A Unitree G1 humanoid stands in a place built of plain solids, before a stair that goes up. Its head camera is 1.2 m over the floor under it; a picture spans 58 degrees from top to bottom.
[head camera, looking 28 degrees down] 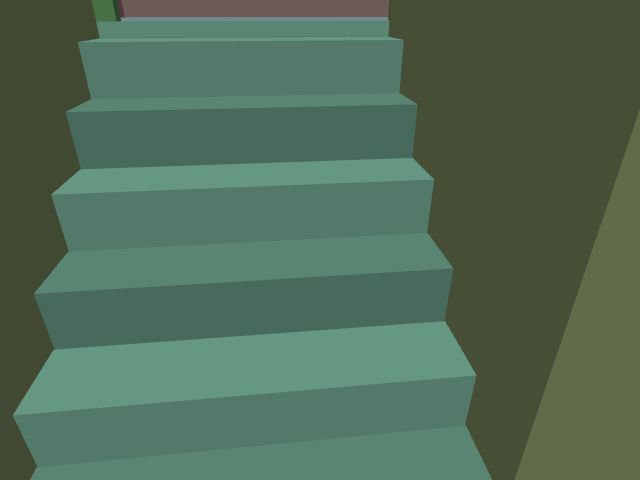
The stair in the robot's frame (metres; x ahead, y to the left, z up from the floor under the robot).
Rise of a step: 0.18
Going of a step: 0.23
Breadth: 1.14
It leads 6 degrees to the left of straight ahead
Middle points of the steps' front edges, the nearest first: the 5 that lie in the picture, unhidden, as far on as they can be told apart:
0.76 0.15 0.37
0.98 0.18 0.55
1.21 0.20 0.74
1.43 0.23 0.92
1.66 0.26 1.11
